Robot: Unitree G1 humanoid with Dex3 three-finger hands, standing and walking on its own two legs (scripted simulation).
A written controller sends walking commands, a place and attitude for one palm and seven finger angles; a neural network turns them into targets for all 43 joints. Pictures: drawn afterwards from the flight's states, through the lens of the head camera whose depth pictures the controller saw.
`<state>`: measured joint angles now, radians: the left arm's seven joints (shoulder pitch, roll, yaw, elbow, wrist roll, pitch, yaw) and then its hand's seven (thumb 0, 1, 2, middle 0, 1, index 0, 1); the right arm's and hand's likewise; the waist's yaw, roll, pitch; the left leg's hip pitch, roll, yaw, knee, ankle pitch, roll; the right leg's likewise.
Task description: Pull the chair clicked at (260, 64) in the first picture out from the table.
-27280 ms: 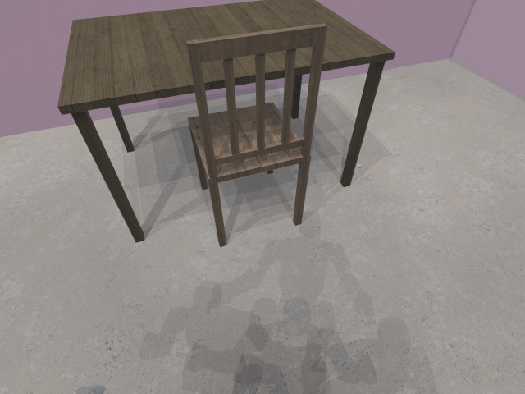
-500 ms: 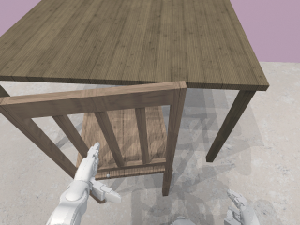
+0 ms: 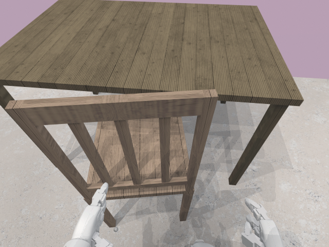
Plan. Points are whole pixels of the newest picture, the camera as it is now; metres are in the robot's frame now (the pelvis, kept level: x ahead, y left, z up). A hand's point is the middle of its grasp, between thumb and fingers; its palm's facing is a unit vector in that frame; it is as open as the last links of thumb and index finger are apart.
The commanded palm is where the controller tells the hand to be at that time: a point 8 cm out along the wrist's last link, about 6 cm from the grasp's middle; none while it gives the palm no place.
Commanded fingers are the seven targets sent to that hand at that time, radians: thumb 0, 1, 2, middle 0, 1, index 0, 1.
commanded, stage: draw the hand back to the body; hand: left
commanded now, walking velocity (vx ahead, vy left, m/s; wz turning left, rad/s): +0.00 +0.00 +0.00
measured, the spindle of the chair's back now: (130, 157) +0.36 +0.10 -0.02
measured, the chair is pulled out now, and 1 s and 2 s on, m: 0.12 0.12 0.12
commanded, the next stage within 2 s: step back with the hand held close in 1.56 s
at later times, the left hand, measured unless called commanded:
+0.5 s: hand (79, 214) +0.18 +0.16 +0.09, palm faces -0.05 -0.99 -0.10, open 17.4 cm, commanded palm +0.15 +0.22 +0.11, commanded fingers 0.00 -0.30 0.32 -0.04 -0.05 -0.04 -0.05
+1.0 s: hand (22, 184) +0.20 +0.23 +0.18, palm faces +0.36 -0.83 -0.42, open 12.0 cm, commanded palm +0.16 +0.28 +0.20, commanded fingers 0.00 0.61 0.76 -0.16 -0.24 -0.16 -0.24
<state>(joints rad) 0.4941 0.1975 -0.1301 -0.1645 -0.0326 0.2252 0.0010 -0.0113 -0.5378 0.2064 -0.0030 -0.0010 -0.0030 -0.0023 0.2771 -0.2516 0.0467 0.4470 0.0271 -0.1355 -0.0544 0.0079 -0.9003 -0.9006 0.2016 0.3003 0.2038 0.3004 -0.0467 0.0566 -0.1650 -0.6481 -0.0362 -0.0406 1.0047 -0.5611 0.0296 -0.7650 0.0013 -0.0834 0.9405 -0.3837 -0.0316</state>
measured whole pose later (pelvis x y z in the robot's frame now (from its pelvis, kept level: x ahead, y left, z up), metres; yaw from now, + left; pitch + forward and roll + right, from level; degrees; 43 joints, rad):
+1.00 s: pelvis +0.02 +0.00 +0.04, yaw -1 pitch +1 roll -1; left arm 0.61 0.34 0.23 -0.45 -0.06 -0.07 0.16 0.00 0.26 0.60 -0.12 -0.17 -0.12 -0.17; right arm 0.22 -0.21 0.01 0.60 0.03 -0.19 -0.09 0.01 -0.90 -0.90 0.20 0.30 0.20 0.30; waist 0.05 0.09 -0.06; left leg -0.21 -0.02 -0.03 0.65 -0.45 0.02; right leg -0.35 0.02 -0.06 0.64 -0.30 -0.03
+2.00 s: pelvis +0.00 +0.01 +0.06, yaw -5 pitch +0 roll +0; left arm 0.56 0.37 0.36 -0.42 -0.05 -0.16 0.12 0.01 0.89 0.90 -0.21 -0.30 -0.20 -0.30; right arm 0.17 -0.25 -0.01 0.60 0.02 -0.10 -0.06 0.01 -0.90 -0.90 0.20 0.30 0.20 0.30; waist -0.01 0.07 0.01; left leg -0.15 -0.03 0.05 0.48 -0.33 0.05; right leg -0.31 0.02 0.02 0.47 -0.16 -0.01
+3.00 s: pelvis -0.06 +0.00 +0.04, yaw -2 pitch +3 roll +0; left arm 0.53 0.42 0.44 -0.54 -0.05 -0.21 0.18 0.01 0.89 0.90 -0.21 -0.30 -0.21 -0.30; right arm 0.18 -0.23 -0.03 0.61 0.02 -0.06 -0.05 0.01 -0.90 -0.90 0.20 0.30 0.20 0.30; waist -0.02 0.01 0.01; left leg -0.40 -0.03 0.02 0.70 -0.38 0.04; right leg -0.50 0.01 -0.03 0.59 -0.13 -0.03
